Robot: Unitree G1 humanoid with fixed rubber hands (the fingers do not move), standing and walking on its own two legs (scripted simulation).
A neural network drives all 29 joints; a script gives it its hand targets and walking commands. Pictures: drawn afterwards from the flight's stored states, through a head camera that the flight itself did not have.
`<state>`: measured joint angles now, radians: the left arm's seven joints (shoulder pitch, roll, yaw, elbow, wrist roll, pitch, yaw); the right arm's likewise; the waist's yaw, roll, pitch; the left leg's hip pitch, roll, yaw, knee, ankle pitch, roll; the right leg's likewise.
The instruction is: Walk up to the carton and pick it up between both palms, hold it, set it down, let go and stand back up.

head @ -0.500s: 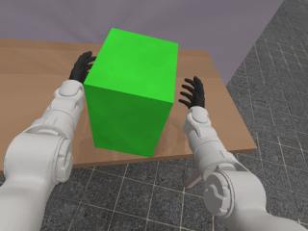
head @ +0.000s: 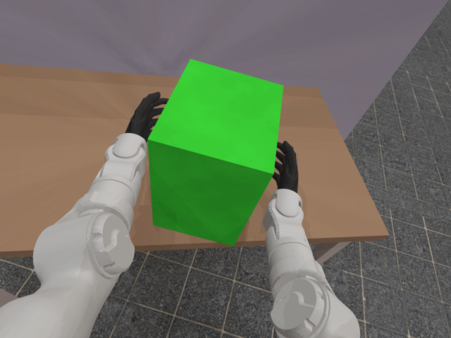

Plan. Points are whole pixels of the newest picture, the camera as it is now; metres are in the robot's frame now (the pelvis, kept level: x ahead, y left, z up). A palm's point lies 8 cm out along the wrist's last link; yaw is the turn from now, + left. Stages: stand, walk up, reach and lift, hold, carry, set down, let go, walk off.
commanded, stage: reach and lift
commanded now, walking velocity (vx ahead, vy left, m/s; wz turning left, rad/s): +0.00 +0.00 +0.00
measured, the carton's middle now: (213, 160) +0.48 +0.00 +0.02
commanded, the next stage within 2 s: none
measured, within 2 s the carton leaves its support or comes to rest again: leaves its support in 1.42 s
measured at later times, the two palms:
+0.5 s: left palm (144, 135) +0.46 +0.13 +0.09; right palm (290, 188) +0.38 -0.13 +0.06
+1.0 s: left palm (140, 139) +0.46 +0.14 +0.08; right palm (286, 189) +0.38 -0.12 +0.06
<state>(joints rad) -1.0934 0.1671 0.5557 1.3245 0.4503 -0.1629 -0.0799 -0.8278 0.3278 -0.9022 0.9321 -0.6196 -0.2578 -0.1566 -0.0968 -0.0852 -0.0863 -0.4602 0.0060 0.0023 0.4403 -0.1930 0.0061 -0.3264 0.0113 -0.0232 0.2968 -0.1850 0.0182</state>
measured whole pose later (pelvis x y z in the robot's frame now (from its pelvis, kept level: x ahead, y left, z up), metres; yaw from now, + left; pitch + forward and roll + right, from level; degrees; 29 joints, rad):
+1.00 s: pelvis -0.01 +0.00 +0.00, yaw +0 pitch +13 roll -2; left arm -1.08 0.12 0.60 1.25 0.50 -0.13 -0.08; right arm -0.83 0.32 -0.93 0.93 -0.62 -0.29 -0.18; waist -0.08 -0.08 -0.08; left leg -0.47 0.01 0.00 0.41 -0.17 0.02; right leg -0.33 0.01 -0.03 0.27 -0.16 0.02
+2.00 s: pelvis -0.02 -0.01 +0.00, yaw -1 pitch +12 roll -2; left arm -1.12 0.16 0.34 1.46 0.25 -0.19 -0.01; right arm -0.78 0.23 -0.75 1.03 -0.43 -0.30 -0.20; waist -0.06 -0.07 -0.16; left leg -0.47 0.02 0.02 0.40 -0.15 0.01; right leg -0.35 0.02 -0.02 0.29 -0.15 0.01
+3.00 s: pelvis -0.03 -0.01 +0.01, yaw +0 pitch -4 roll -1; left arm -0.93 0.08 0.31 0.91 0.26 0.29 0.04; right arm -0.80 0.10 -0.35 0.92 -0.06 0.07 -0.22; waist -0.05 -0.07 -0.04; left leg -0.14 0.02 0.02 0.34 -0.14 0.01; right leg -0.03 0.02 -0.02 0.25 -0.15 0.00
